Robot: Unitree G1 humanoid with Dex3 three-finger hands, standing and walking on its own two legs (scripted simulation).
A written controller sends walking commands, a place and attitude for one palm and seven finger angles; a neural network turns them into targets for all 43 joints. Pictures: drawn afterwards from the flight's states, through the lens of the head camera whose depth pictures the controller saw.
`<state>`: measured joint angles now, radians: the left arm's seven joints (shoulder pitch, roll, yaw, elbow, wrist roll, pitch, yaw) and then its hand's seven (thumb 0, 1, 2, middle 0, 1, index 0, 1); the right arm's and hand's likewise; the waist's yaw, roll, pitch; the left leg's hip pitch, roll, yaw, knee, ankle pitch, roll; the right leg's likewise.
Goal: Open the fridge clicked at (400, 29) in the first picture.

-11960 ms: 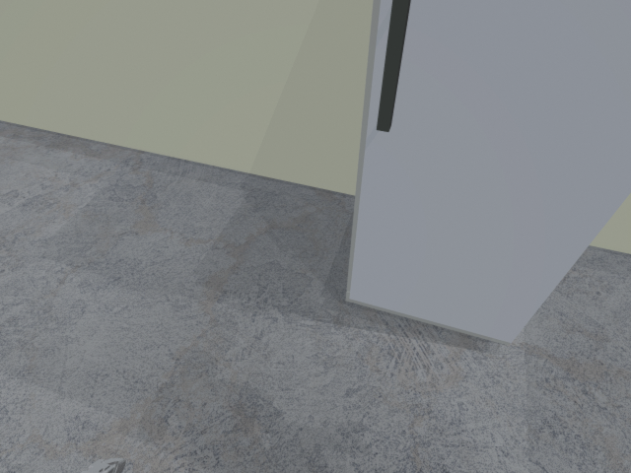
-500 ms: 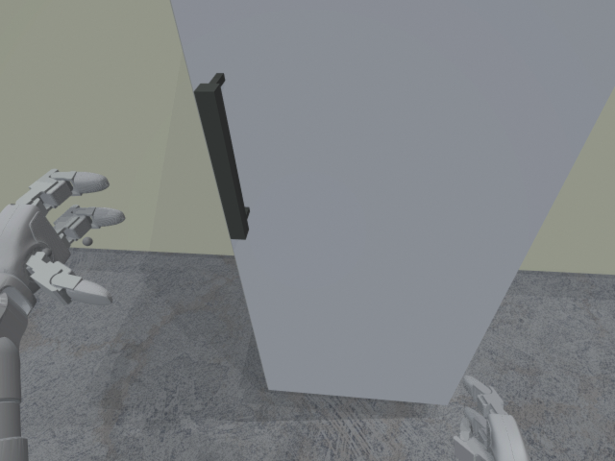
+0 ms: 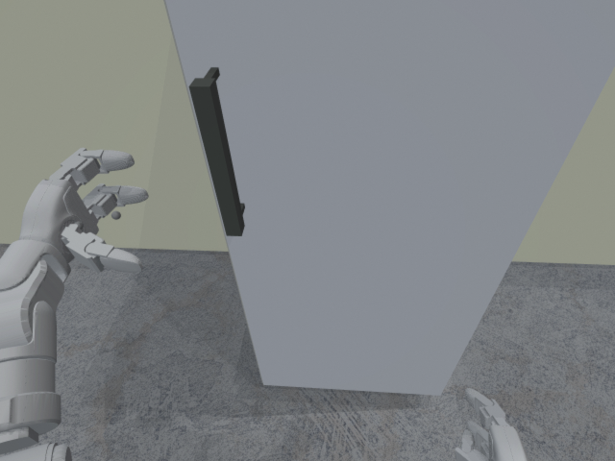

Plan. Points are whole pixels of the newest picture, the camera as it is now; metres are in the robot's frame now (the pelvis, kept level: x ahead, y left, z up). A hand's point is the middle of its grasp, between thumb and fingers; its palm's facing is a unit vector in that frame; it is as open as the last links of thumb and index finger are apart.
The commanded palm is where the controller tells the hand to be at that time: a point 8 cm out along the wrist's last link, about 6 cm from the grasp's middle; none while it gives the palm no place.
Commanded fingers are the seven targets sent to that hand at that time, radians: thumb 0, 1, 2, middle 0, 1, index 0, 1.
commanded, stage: move the hooked fingers beside the handle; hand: left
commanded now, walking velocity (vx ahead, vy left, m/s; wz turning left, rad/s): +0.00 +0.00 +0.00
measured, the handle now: (225, 159) +0.48 +0.17 +0.18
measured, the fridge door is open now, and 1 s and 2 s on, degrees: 0 0 0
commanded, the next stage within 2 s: feel for the door with the fingertips in 1.98 s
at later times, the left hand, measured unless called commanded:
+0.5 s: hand (152, 189) +0.38 +0.23 +0.19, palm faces +0.06 -1.00 -0.02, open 14.0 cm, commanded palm +0.36 +0.29 +0.19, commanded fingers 0.00 -0.50 0.30 -0.30 -1.20 -0.30 -1.20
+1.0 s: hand (171, 170) +0.43 +0.23 +0.19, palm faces +0.04 -1.00 +0.00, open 14.0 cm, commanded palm +0.40 +0.28 +0.19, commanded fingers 0.00 -0.50 0.30 -0.30 -1.20 -0.30 -1.20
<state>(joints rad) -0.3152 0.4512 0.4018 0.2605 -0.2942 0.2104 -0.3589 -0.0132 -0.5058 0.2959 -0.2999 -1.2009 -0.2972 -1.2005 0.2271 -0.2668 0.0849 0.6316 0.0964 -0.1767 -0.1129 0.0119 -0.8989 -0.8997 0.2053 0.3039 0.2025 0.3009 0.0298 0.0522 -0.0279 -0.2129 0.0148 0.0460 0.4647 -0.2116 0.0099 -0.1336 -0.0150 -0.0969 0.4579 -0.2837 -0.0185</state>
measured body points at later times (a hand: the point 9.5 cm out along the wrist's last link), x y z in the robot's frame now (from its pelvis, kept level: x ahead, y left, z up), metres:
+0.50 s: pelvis +0.01 +0.00 +0.00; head -0.01 -0.02 +0.45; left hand +0.37 +0.29 +0.20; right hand +0.15 -0.25 -0.09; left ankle +0.03 +0.11 -0.74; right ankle -0.02 -0.10 -0.74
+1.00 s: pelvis +0.01 +0.00 +0.00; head +0.02 -0.02 +0.45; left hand +0.42 +0.28 +0.19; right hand +0.12 -0.27 -0.11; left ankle +0.03 +0.11 -0.74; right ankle -0.02 -0.10 -0.74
